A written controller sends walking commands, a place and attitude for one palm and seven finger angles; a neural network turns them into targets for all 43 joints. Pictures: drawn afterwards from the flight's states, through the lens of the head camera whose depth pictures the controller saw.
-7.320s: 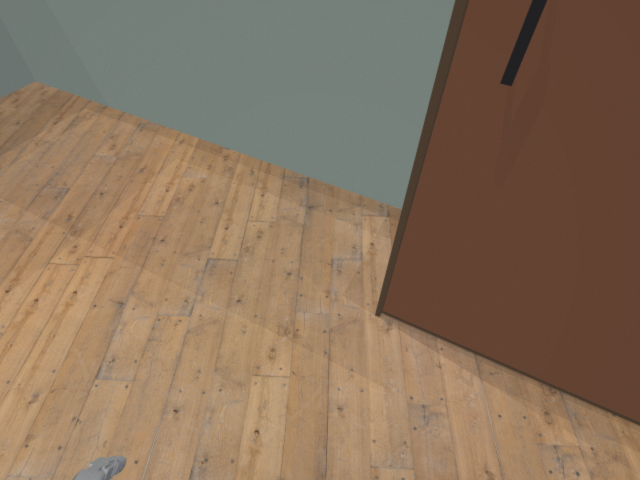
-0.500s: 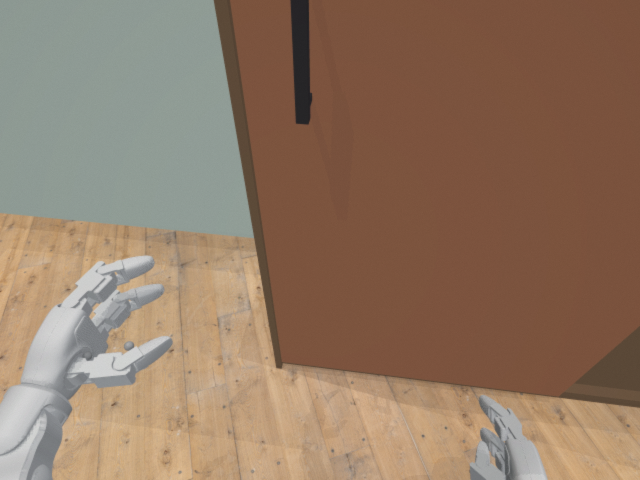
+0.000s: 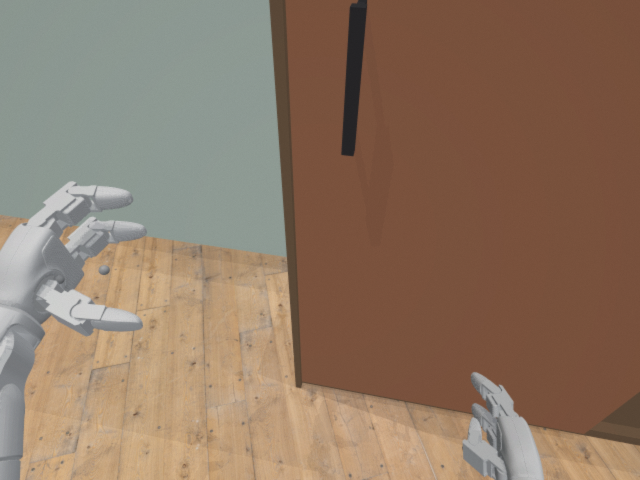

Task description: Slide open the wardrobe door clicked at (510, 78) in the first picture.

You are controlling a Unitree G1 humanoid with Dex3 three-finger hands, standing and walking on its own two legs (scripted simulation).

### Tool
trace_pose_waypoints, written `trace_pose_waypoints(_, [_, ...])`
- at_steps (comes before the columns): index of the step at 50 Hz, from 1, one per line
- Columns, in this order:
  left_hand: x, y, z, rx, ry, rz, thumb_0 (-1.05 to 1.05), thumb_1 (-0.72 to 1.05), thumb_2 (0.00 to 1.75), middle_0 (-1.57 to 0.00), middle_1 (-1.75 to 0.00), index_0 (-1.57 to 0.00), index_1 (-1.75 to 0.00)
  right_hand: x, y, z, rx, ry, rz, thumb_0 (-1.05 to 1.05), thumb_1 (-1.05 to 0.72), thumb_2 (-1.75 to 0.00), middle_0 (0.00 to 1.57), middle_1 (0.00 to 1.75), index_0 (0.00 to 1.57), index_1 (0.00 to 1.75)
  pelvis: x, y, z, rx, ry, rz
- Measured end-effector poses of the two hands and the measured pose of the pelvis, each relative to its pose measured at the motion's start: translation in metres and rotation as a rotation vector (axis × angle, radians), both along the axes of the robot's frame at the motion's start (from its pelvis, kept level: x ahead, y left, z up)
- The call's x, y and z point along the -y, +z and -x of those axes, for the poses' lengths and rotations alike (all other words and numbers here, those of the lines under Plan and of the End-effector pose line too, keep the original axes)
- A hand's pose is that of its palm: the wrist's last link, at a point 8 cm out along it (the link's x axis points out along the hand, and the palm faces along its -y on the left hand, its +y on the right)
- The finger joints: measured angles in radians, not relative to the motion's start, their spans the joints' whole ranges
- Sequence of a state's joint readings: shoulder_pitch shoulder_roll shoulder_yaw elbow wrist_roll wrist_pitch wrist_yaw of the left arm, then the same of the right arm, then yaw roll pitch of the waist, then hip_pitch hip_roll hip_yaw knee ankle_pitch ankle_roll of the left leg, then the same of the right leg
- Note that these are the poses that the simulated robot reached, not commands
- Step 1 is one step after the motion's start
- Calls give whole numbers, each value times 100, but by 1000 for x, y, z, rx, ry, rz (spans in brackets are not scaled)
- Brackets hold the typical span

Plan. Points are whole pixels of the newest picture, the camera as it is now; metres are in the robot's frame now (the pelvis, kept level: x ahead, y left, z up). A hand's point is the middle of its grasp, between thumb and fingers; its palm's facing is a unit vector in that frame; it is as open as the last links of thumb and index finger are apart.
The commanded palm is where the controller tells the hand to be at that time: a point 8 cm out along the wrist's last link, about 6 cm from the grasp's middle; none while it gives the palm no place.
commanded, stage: raise the hand with hooked fingers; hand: left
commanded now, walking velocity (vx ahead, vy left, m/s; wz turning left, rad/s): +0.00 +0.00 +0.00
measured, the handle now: (354, 82) +0.55 +0.03 +0.27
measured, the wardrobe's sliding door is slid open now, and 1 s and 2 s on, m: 0.00 0.00 0.00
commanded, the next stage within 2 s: move the hooked fingers beside the handle in 0.90 s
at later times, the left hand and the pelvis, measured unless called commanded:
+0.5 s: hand (40, 181) +0.26 +0.29 +0.28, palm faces +0.03 -0.99 -0.14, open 14.0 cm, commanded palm +0.22 +0.32 +0.28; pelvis -0.01 -0.01 +0.00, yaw +1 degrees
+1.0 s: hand (88, 188) +0.27 +0.26 +0.27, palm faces +0.02 -0.99 -0.14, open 14.0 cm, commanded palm +0.24 +0.30 +0.28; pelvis +0.00 -0.02 +0.00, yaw +1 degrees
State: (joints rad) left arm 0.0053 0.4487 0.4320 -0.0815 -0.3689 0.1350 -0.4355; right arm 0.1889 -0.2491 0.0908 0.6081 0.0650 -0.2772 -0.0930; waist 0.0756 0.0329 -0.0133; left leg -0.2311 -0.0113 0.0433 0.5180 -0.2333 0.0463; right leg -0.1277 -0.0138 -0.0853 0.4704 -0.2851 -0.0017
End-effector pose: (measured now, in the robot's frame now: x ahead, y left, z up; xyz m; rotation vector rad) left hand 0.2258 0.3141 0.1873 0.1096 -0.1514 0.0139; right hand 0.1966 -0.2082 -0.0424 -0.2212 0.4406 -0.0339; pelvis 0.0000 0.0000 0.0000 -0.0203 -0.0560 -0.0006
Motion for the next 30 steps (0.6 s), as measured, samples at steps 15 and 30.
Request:
trace_pose_waypoints(15, [-20, 66, -4, 10, 15, -33, -1, -49, 30, -31, -120, -31, -119, -22, -1, -3, -50, 69, -38, 2, -90, -90, 21, 30, 20, 30, -1, 4, 10, 29, 17, -3])
trace_pose_waypoints(30, [-17, 85, -15, -49, 2, -30, -2, -51, 30, -31, -120, -31, -120, 11, -10, 13, -91, 23, -38, 2, -90, -90, 20, 30, 20, 30, 8, 3, 15, 20, 11, -8])
